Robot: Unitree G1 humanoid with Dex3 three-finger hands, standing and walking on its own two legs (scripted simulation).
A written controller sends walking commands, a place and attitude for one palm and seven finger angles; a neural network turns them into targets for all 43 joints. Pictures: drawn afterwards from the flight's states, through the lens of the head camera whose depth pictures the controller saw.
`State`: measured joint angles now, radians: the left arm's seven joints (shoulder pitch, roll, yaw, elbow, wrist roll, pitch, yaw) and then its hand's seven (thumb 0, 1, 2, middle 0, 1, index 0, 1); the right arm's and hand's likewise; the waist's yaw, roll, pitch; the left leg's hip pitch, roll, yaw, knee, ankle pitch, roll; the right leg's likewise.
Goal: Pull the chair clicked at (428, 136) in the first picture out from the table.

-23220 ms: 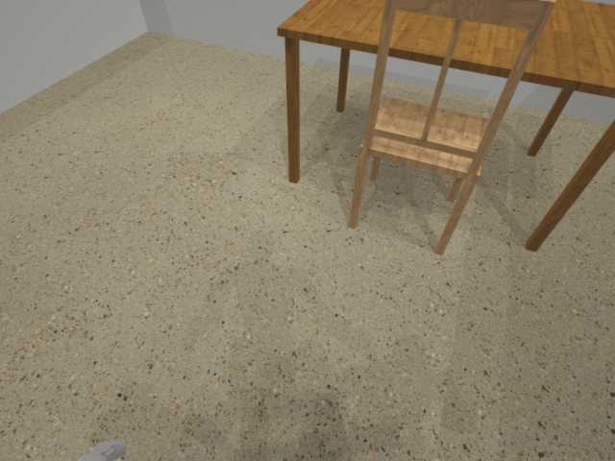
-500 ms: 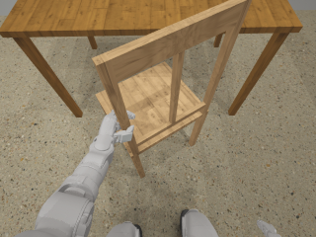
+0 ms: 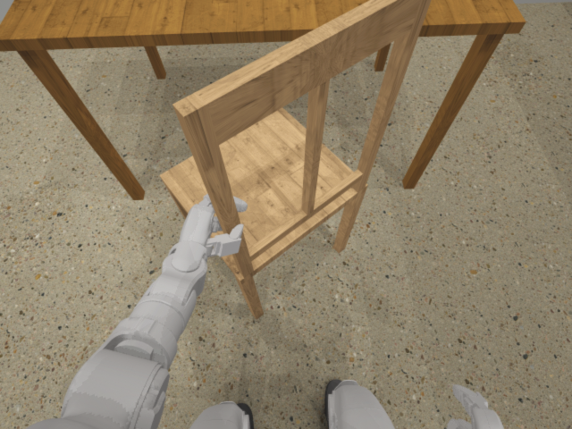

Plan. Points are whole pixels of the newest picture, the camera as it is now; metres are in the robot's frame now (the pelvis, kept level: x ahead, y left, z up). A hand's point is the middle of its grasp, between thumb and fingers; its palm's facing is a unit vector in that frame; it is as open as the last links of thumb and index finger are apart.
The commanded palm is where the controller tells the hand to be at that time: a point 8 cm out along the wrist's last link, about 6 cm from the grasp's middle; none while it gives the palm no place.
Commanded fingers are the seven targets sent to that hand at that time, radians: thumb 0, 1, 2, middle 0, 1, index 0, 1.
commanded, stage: step backward, pulling the chair out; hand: left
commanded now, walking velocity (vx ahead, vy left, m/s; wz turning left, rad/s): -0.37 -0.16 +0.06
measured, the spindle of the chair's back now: (311, 160) +0.54 -0.05 -0.05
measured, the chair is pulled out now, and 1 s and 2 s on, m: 0.24 0.39 0.54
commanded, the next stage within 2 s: none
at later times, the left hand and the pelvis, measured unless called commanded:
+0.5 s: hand (228, 285) +0.31 +0.09 -0.05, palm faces -0.18 -0.96 -0.23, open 6.2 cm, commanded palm +0.31 +0.14 -0.05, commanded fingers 0.00 0.90 0.90 -0.50 -1.45 -0.50 -1.45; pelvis -0.07 +0.01 +0.00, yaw +0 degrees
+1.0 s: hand (221, 343) +0.23 +0.09 -0.05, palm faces -0.15 -0.96 -0.22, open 6.3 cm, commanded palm +0.23 +0.14 -0.05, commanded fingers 0.00 0.90 0.90 -0.50 -1.45 -0.50 -1.45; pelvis -0.16 +0.01 +0.00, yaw +2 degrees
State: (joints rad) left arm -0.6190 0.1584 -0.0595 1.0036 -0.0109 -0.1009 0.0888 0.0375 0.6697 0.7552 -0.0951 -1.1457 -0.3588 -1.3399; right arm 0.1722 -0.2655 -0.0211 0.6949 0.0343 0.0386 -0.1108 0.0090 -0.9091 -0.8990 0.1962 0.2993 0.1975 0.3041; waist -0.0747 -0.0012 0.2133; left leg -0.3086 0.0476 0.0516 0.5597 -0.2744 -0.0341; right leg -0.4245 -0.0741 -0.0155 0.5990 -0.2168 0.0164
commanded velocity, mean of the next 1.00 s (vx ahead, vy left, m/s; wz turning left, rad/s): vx -0.38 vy -0.03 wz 0.04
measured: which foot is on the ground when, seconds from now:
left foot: down 0.00-0.14, up 0.16-0.34, down 0.36-0.64, up 0.66-0.88, down 0.90-1.00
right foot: up 0.00-0.06, down 0.08-1.00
